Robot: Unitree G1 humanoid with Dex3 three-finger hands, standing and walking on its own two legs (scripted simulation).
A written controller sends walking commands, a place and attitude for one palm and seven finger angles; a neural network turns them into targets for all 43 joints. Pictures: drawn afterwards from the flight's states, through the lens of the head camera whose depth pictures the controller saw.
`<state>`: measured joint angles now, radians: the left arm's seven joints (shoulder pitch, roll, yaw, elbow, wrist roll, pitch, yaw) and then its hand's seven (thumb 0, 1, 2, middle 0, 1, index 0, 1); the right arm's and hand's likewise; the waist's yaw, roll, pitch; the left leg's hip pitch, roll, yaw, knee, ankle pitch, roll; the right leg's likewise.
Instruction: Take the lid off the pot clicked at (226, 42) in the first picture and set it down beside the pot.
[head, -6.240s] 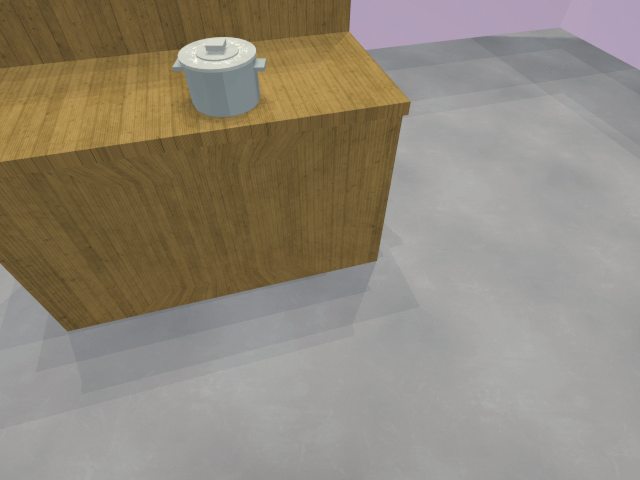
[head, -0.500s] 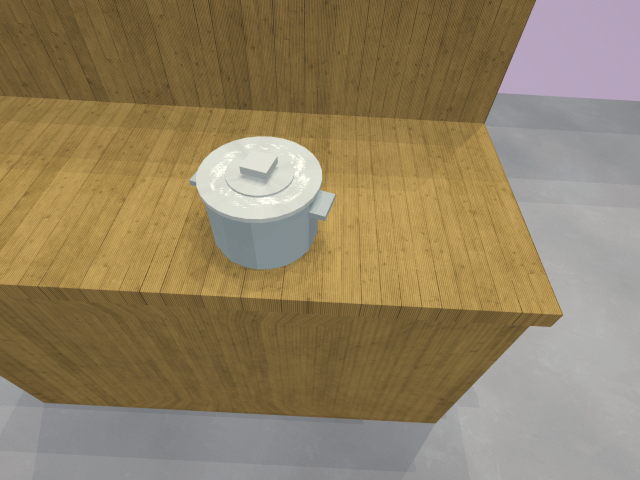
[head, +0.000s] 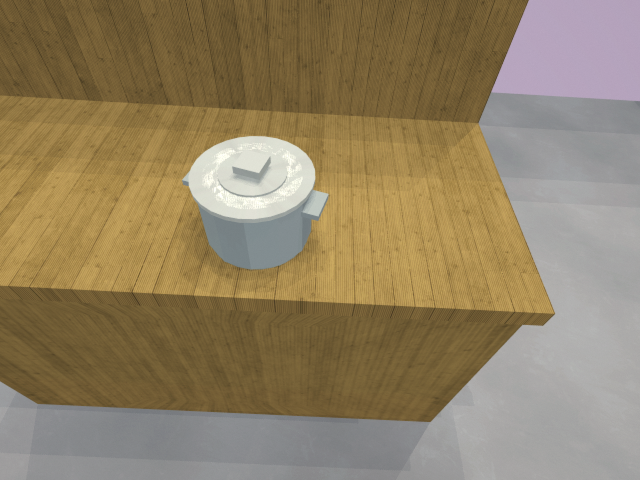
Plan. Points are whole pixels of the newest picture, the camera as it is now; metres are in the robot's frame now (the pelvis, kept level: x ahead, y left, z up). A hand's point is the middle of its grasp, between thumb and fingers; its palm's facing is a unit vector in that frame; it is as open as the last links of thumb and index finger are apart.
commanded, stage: lift the closed hand beside the body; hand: left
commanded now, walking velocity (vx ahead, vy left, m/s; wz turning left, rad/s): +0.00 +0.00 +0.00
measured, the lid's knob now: (251, 164) +0.52 +0.14 +0.10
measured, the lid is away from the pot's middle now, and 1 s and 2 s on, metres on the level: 0.00 0.00 0.00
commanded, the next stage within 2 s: raise the hand higher, near the body in 0.64 s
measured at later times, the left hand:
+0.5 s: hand out of the picture +0.09 +0.19 -0.04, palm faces +0.28 -0.92 -0.28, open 3.7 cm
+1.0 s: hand (127, 478) +0.12 +0.20 +0.02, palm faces +0.25 -0.88 -0.41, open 3.1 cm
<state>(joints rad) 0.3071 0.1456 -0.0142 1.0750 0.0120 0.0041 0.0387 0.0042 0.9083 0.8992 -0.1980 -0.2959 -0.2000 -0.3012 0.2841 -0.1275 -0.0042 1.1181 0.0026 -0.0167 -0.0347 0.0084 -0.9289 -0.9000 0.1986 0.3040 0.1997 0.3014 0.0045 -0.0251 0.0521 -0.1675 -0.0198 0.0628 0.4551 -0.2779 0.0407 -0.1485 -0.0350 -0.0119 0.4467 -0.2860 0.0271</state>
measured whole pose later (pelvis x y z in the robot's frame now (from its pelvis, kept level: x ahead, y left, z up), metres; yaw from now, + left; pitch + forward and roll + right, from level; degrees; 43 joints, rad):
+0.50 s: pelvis -0.02 -0.03 +0.00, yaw +3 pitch -2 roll -1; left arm 0.55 0.22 0.07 0.07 -0.02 -0.02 0.07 0.01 0.90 0.90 -0.88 -1.04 -0.88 -1.05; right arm 0.11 -0.24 -0.01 0.52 0.02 -0.16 -0.05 0.00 -0.91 -0.90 0.20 0.30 0.20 0.30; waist 0.06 0.01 0.01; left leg -0.23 0.01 -0.01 0.51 -0.26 0.00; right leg -0.17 0.00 -0.09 0.47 -0.28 -0.02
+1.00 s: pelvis +0.00 -0.03 +0.00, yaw +2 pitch -2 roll +0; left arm 0.68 0.27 0.14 -0.17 0.00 -0.05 0.07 0.02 0.90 0.90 -1.29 -1.49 -1.29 -1.50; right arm 0.22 -0.21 -0.02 0.64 0.01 -0.15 -0.08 0.01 -0.90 -0.90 0.20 0.30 0.20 0.30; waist 0.04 0.05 0.02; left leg -0.15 0.01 0.02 0.46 -0.27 0.00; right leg -0.12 0.00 -0.05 0.44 -0.29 -0.01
